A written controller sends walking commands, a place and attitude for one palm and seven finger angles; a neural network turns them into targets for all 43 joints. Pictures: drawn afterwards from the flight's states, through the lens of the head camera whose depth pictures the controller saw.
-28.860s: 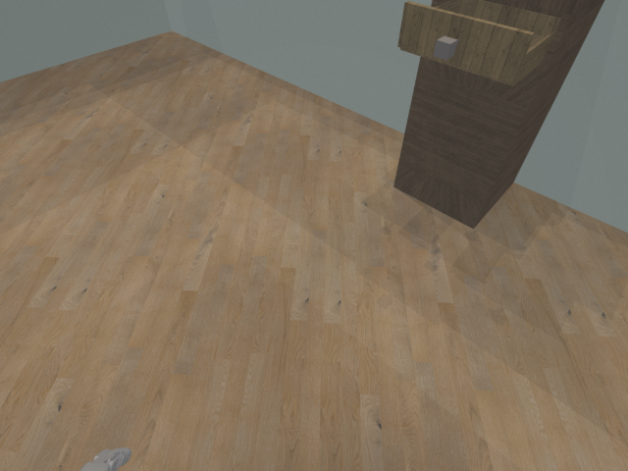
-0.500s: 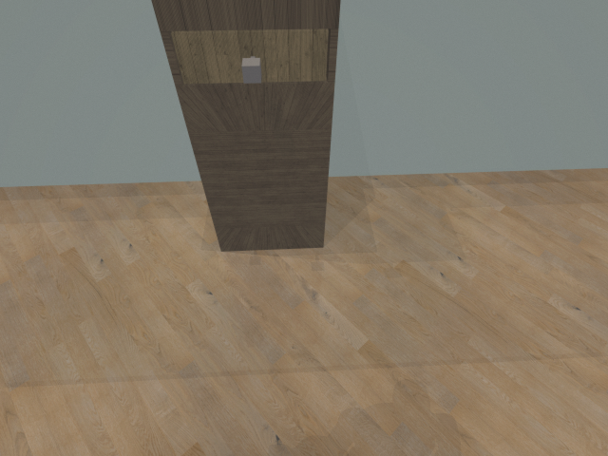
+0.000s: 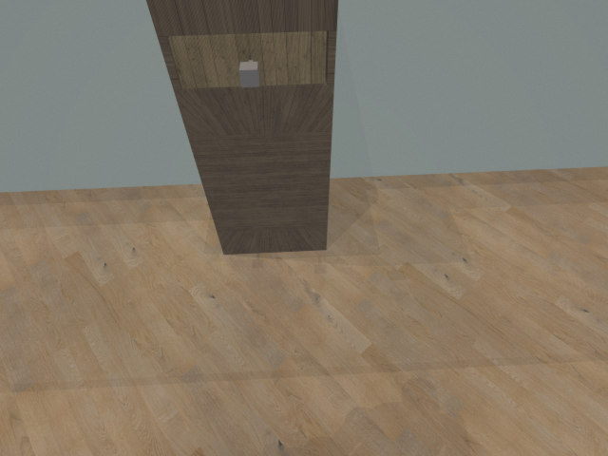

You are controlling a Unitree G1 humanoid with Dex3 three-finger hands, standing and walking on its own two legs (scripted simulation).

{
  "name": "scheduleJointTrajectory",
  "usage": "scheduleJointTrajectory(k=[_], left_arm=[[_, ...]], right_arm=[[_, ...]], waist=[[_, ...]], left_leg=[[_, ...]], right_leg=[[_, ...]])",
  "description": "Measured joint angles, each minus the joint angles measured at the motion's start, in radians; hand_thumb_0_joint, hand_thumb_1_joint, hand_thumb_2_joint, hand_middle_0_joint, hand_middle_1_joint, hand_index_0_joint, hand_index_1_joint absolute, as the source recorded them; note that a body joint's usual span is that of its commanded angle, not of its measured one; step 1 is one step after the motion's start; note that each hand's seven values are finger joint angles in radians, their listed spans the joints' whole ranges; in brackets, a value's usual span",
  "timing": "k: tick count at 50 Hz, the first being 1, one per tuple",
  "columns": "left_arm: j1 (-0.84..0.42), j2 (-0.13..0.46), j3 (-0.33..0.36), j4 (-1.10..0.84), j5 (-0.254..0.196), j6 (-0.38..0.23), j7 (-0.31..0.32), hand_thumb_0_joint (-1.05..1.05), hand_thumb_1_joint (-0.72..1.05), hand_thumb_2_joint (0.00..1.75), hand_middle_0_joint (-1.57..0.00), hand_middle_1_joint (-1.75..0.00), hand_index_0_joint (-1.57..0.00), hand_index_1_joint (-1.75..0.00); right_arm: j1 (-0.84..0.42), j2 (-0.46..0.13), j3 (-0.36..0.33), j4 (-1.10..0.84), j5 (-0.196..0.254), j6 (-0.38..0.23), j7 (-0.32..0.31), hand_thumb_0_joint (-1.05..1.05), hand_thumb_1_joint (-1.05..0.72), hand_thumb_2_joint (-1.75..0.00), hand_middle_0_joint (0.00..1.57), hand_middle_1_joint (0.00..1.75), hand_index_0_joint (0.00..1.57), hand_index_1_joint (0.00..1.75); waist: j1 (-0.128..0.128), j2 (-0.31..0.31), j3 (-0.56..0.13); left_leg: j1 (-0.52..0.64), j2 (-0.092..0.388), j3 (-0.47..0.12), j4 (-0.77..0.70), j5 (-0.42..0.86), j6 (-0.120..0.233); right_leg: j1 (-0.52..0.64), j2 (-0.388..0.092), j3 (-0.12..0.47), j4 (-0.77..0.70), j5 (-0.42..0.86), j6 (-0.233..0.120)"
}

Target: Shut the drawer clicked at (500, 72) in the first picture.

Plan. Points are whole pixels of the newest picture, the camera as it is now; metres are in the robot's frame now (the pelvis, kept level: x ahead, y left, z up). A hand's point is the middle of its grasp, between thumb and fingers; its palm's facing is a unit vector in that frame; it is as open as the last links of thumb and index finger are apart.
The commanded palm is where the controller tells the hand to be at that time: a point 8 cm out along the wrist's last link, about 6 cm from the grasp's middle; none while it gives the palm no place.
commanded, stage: look to check the result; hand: left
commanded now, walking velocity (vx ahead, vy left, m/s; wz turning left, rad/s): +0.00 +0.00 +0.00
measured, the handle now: (250, 70) +0.95 +0.19 +0.04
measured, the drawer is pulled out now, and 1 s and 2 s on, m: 0.00 0.00 0.00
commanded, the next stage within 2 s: stand and wait in 0.06 s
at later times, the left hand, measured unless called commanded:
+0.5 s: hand out of the picture +0.07 +0.22 -0.16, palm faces +0.00 -0.95 -0.32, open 7.4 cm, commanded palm none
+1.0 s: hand out of the picture +0.07 +0.22 -0.16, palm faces -0.01 -0.95 -0.32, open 7.4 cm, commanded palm none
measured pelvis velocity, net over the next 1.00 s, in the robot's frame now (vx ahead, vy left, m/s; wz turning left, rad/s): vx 0.01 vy -0.01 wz -0.02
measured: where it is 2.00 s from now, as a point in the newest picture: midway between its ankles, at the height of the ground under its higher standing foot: outside the picture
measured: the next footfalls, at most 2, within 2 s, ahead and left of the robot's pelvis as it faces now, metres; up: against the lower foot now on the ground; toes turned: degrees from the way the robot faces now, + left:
none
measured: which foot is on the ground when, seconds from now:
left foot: down 0.00-1.00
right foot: down 0.00-1.00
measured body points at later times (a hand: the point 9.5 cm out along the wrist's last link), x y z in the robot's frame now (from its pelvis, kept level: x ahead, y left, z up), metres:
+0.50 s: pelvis +0.01 -0.01 +0.00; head +0.03 -0.02 +0.45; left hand +0.07 +0.27 -0.13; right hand +0.06 -0.28 -0.15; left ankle +0.02 +0.13 -0.75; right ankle -0.03 -0.08 -0.75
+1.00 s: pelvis +0.01 -0.01 +0.00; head +0.02 -0.03 +0.45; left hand +0.07 +0.27 -0.14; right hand +0.05 -0.29 -0.15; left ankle +0.02 +0.13 -0.75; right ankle -0.03 -0.08 -0.75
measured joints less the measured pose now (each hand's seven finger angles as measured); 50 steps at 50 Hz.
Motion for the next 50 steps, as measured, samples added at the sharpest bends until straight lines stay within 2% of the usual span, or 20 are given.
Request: scheduleJointTrajectory(k=[18,50], left_arm=[[-0.037,0.013,-0.001,-0.014,0.000,-0.003,-0.004,0.01,0.91,0.90,-0.20,-0.30,-0.20,-0.30],[-0.023,0.018,-0.004,-0.009,-0.001,-0.001,-0.003,0.01,0.91,0.90,-0.20,-0.30,-0.20,-0.30]], right_arm=[[-0.014,-0.029,0.003,-0.003,0.000,-0.002,0.000,0.00,-0.91,-0.90,0.20,0.30,0.20,0.30],[-0.004,-0.028,0.004,-0.001,0.001,0.001,-0.001,0.00,-0.91,-0.90,0.20,0.30,0.20,0.30]], waist=[[-0.006,-0.003,-0.002],[-0.004,-0.004,-0.003]], left_leg=[[0.020,0.008,0.005,-0.022,-0.001,-0.010],[0.037,0.020,0.010,-0.029,-0.001,-0.020]], right_leg=[[0.017,0.009,0.006,-0.023,0.001,-0.007],[0.035,0.022,0.012,-0.038,0.005,-0.015]])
